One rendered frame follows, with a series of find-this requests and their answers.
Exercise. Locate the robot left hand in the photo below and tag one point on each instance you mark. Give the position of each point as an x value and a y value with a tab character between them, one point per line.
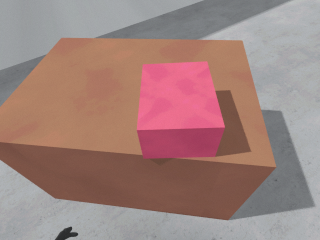
66	233

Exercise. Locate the carton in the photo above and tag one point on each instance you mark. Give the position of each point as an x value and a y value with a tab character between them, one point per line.
179	114

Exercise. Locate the pedestal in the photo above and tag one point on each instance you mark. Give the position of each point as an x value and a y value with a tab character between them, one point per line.
71	128

